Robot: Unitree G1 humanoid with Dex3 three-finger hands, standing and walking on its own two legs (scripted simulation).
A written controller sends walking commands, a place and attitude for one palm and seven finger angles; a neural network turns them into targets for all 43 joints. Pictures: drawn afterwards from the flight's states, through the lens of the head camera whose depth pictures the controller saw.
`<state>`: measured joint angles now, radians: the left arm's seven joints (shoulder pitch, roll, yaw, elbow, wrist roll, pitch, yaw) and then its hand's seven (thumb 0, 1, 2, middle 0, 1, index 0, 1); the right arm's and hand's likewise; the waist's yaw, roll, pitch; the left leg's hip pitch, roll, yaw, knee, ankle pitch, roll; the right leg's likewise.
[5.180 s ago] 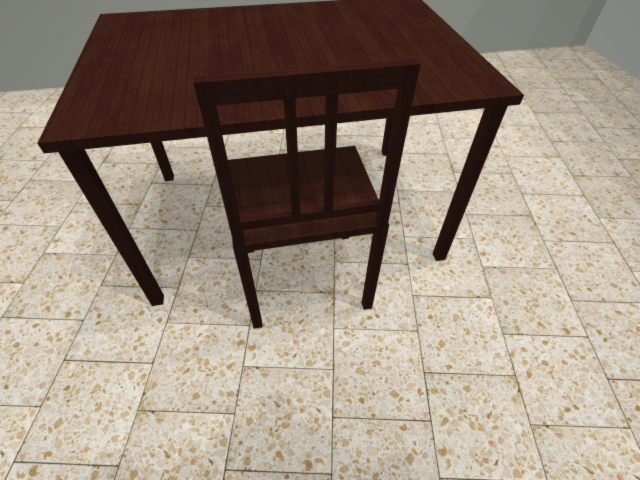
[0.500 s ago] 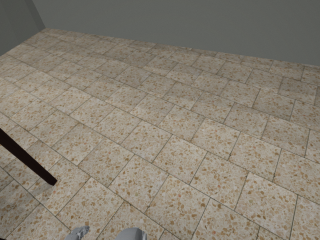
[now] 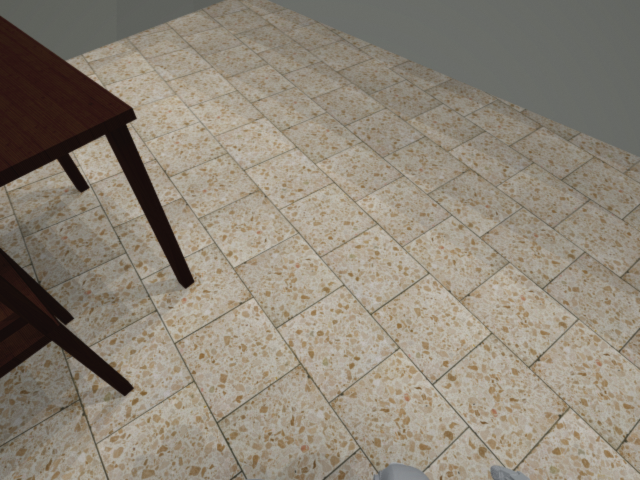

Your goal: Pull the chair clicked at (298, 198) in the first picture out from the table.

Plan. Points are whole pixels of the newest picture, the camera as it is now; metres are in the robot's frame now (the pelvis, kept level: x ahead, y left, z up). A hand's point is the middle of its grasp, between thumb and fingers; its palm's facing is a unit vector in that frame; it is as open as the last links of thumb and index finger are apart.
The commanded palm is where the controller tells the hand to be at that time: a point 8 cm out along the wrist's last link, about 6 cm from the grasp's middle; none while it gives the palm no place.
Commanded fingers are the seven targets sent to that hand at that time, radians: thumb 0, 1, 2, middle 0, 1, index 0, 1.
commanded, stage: turn to face it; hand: left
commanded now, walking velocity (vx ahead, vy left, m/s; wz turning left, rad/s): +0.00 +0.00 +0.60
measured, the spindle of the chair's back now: out of the picture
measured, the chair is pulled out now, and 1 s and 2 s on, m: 0.00 0.00 0.00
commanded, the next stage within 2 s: take the last steps up to it in 1.28 s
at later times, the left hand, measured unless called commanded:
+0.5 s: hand out of the picture -0.03 +0.21 -0.18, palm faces +0.36 -0.90 -0.23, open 7.4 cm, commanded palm none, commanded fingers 0.00 0.90 0.90 -0.20 -0.30 -0.20 -0.30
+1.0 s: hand out of the picture -0.03 +0.24 -0.14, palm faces +0.58 -0.76 -0.29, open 7.4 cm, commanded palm none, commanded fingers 0.00 0.90 0.90 -0.20 -0.30 -0.20 -0.30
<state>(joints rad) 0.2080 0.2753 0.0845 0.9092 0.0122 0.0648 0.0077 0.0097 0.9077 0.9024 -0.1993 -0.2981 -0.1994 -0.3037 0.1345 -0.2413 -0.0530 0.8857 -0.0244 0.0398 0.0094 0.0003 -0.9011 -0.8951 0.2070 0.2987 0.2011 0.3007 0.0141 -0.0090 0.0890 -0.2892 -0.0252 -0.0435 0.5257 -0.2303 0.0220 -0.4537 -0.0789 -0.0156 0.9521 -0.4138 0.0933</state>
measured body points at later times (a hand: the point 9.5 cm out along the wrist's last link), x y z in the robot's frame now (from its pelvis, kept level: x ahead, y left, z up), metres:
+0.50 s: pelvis -0.01 +0.00 -0.01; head +0.02 +0.03 +0.44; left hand -0.05 +0.26 -0.16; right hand +0.17 -0.22 -0.14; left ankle -0.05 +0.11 -0.73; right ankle +0.02 -0.14 -0.74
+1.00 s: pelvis -0.02 -0.01 -0.01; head +0.02 +0.00 +0.44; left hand -0.06 +0.28 -0.12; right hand +0.18 -0.19 -0.16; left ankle -0.05 +0.11 -0.73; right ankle +0.05 -0.11 -0.74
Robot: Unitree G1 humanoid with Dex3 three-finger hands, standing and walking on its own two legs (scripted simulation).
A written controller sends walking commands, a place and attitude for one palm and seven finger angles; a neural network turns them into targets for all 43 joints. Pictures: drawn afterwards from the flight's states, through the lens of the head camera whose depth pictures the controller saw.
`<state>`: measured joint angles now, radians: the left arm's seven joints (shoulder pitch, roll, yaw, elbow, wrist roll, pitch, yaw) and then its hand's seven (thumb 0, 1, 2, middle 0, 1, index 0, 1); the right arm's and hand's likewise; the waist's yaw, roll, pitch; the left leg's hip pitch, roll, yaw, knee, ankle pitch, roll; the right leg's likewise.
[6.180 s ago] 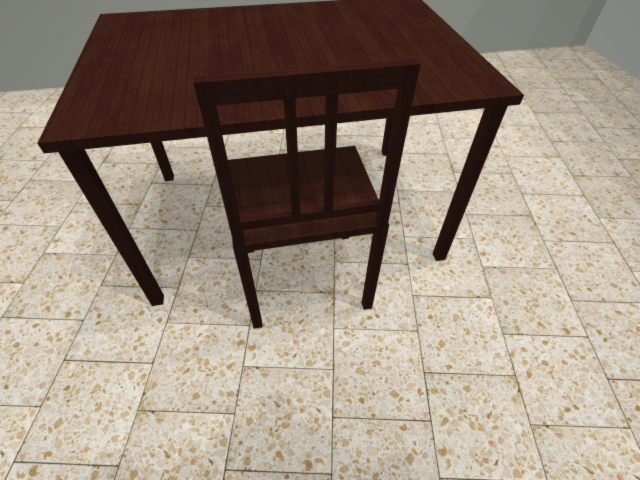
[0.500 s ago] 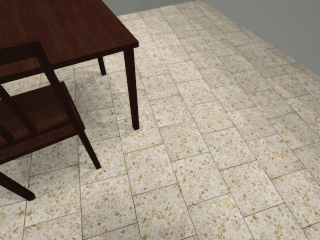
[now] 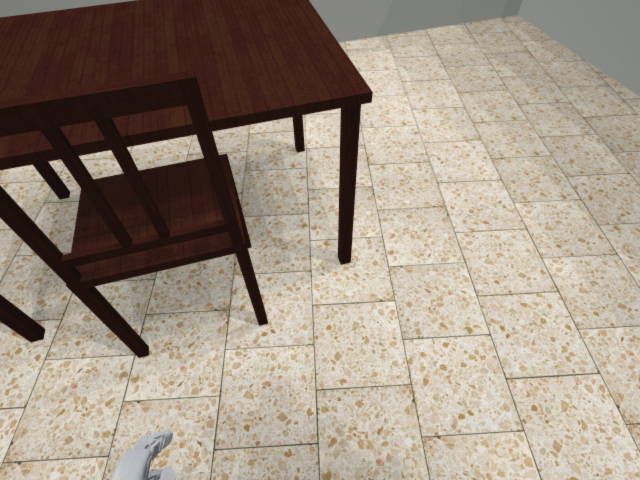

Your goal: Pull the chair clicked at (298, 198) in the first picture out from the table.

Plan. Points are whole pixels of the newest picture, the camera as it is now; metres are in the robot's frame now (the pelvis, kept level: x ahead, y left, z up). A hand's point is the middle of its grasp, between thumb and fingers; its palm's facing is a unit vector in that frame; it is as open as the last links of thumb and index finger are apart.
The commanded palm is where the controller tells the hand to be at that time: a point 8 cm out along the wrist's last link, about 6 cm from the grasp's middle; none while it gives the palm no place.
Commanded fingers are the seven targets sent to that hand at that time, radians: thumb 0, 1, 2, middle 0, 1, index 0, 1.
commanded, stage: turn to face it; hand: left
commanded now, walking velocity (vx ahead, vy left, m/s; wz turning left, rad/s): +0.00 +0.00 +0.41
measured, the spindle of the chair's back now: (94, 193) +0.63 +0.48 -0.06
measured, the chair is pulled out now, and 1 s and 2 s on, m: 0.00 0.00 0.00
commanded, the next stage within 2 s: take the last steps up to it in 0.28 s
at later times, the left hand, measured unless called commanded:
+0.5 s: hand out of the picture -0.06 +0.26 -0.18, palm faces +0.25 -0.94 -0.23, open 7.4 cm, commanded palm none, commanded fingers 0.00 0.90 0.90 -0.20 -0.30 -0.20 -0.30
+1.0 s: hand out of the picture +0.09 +0.22 -0.15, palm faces +0.25 -0.95 -0.21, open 7.3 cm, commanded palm none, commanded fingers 0.00 0.90 0.90 -0.20 -0.30 -0.20 -0.30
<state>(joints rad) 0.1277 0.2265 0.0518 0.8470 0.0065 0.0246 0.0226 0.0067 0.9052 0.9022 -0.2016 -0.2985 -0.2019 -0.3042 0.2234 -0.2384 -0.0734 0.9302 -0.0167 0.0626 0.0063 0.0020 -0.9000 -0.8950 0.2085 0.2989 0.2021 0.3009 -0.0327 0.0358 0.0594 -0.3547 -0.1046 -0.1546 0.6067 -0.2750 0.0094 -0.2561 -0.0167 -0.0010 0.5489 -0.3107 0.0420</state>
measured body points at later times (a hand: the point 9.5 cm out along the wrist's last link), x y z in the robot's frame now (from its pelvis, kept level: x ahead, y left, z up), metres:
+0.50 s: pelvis -0.02 +0.05 +0.01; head -0.01 +0.09 +0.45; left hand -0.08 +0.31 -0.16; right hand +0.14 -0.17 -0.11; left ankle -0.03 +0.14 -0.73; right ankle -0.02 -0.10 -0.67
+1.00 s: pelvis +0.07 +0.03 +0.01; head +0.07 +0.02 +0.46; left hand +0.07 +0.27 -0.13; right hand +0.05 -0.21 -0.15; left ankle +0.00 +0.14 -0.67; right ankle +0.09 -0.06 -0.73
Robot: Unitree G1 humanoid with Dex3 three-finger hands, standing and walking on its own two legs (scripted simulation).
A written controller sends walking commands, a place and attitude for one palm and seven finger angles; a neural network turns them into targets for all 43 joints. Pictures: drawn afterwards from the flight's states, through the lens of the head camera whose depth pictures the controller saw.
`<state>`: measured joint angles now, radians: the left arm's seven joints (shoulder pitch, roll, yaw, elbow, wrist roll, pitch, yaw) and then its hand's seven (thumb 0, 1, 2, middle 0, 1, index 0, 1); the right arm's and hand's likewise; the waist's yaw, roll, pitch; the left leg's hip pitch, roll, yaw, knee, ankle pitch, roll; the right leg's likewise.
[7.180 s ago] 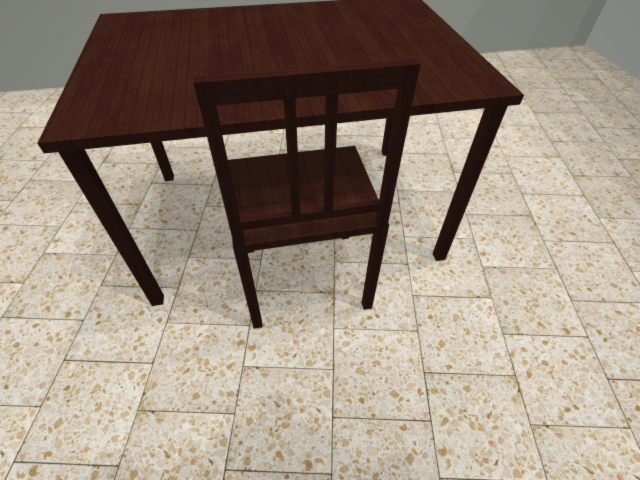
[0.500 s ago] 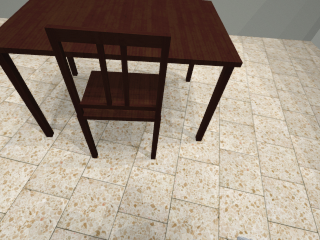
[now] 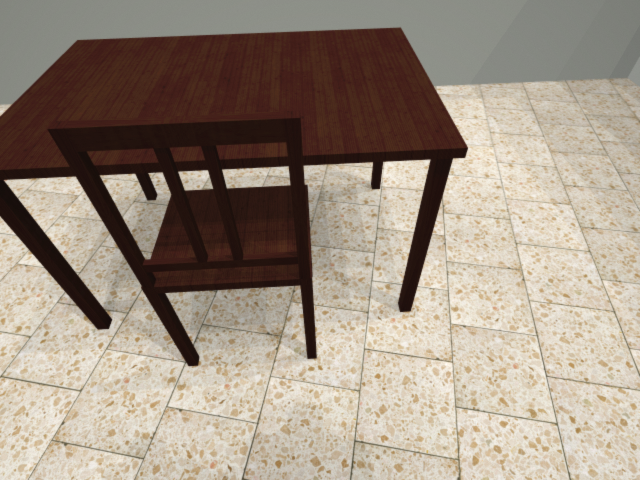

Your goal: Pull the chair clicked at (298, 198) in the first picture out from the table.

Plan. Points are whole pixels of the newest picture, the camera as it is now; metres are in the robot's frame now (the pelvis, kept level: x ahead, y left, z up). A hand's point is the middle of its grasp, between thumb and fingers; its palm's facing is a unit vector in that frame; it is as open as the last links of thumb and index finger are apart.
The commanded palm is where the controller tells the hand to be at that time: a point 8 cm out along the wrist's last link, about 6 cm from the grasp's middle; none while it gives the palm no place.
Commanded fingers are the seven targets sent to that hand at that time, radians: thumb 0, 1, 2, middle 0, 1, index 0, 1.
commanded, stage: take the last steps up to it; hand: left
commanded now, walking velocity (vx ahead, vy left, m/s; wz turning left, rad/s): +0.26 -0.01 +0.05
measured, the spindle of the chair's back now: (184, 209) +0.64 +0.31 -0.07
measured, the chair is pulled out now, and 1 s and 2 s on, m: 0.00 0.00 0.00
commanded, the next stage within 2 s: come to a stop and stand still in 0.34 s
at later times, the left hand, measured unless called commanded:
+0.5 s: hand out of the picture +0.12 +0.21 -0.18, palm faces +0.07 -0.99 -0.15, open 7.4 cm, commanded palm none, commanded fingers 0.00 0.90 0.90 -0.20 -0.30 -0.20 -0.30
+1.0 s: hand (195, 418) +0.25 +0.22 -0.17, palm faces +0.04 -0.97 -0.22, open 7.4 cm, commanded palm none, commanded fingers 0.00 0.90 0.90 -0.20 -0.30 -0.20 -0.30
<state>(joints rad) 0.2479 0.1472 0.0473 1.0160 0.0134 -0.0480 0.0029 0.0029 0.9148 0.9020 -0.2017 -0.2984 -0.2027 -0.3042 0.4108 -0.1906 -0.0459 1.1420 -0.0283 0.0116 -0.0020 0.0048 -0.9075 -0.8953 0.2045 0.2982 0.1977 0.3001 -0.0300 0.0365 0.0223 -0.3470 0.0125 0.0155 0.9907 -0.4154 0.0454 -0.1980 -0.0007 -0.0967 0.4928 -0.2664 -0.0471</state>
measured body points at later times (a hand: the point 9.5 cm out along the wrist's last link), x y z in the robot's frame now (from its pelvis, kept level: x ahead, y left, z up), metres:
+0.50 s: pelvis +0.15 +0.05 +0.00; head +0.16 +0.06 +0.45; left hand +0.11 +0.26 -0.17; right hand +0.24 -0.18 -0.14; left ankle +0.18 +0.14 -0.74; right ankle +0.12 -0.08 -0.68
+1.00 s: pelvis +0.17 +0.04 -0.01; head +0.20 +0.03 +0.44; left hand +0.25 +0.27 -0.15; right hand +0.19 -0.20 -0.16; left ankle +0.14 +0.15 -0.74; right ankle +0.22 -0.09 -0.74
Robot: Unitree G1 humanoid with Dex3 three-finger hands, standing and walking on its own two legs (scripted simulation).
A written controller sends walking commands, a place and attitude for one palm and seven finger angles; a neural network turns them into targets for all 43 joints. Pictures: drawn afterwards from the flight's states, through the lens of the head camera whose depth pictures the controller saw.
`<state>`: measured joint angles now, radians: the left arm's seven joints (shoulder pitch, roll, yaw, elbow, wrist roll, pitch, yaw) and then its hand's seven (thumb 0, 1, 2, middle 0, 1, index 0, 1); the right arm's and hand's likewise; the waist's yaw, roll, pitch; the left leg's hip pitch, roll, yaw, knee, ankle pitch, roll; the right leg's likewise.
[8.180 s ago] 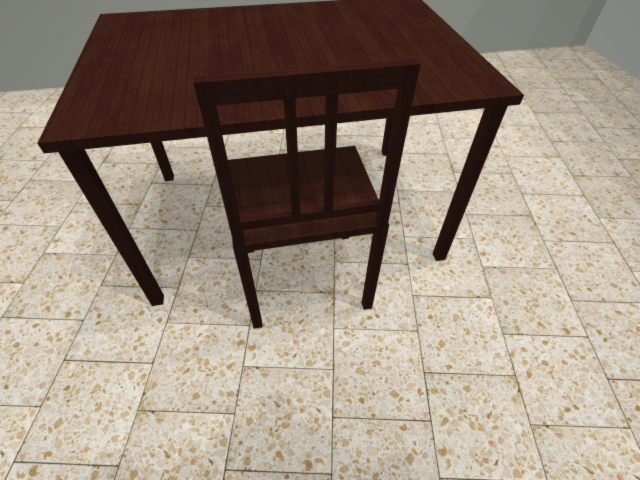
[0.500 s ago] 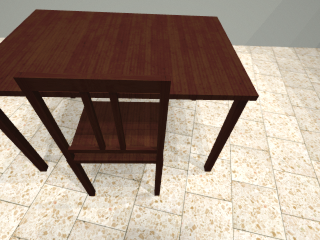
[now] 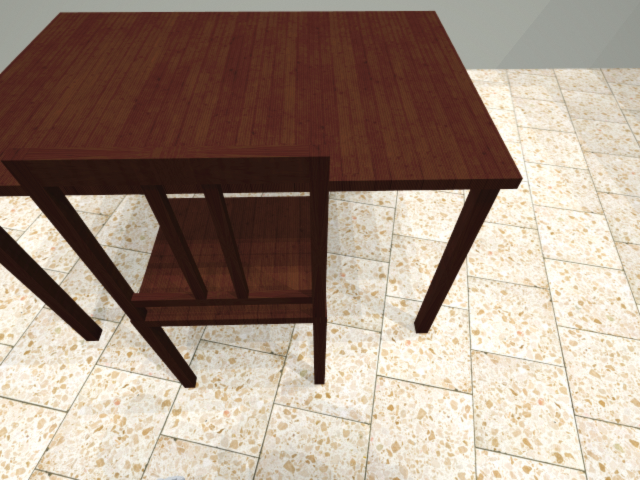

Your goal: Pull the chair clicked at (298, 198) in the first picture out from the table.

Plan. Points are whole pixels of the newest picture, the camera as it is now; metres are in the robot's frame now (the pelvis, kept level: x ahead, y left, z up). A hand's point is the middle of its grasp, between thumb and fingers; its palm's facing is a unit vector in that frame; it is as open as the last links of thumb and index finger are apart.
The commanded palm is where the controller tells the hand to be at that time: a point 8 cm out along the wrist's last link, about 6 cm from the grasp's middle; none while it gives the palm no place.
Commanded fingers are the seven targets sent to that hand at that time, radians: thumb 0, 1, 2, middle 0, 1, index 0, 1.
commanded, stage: come to a stop and stand still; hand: left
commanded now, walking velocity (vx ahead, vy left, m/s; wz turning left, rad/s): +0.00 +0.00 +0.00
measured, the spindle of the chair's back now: (180, 248) +0.48 +0.27 -0.07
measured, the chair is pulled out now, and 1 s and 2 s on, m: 0.00 0.00 0.00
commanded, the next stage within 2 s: look again from close up in 0.36 s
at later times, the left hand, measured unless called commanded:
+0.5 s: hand out of the picture -0.03 +0.20 -0.16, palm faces -0.01 -0.97 -0.23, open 7.4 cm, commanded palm none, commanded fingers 0.00 0.90 0.90 -0.20 -0.30 -0.20 -0.30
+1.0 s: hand out of the picture +0.04 +0.17 -0.16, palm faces -0.01 -0.97 -0.23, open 7.3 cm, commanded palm none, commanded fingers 0.00 0.90 0.90 -0.20 -0.30 -0.20 -0.30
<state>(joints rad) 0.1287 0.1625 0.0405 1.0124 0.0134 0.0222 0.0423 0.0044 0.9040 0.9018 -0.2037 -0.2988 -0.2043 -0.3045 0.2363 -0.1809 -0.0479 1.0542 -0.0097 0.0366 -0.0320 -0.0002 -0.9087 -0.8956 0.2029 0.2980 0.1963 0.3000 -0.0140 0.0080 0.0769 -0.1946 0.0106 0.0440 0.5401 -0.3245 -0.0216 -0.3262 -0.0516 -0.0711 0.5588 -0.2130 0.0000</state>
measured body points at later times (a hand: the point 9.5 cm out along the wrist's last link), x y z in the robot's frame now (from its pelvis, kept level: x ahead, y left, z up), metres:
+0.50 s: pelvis -0.01 +0.02 +0.00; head +0.00 +0.00 +0.45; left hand -0.03 +0.25 -0.14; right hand +0.01 -0.20 -0.16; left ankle -0.03 +0.11 -0.73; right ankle +0.05 -0.12 -0.73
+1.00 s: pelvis +0.02 -0.01 +0.01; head +0.02 -0.02 +0.46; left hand +0.04 +0.22 -0.14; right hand -0.01 -0.22 -0.16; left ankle -0.03 +0.11 -0.73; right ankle +0.05 -0.12 -0.73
